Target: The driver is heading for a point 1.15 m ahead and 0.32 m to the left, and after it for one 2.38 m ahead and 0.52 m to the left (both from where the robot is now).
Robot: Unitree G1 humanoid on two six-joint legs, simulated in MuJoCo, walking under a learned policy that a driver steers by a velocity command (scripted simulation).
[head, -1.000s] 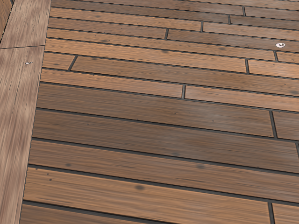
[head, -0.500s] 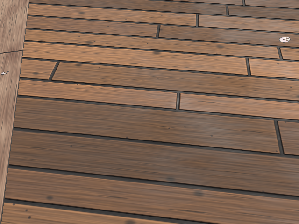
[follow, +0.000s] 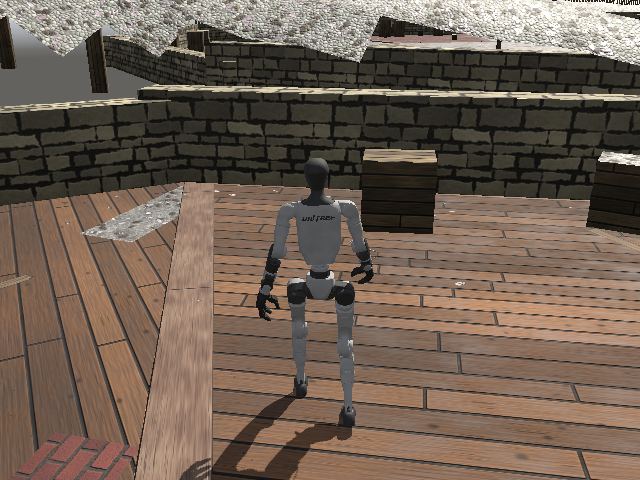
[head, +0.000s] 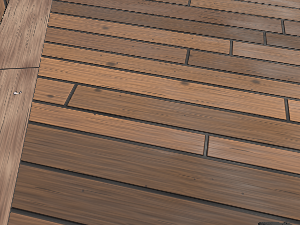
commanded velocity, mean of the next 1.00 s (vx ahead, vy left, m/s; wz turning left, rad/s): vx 0.50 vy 0.00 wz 0.12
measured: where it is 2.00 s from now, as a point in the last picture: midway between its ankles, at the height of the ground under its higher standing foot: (125, 109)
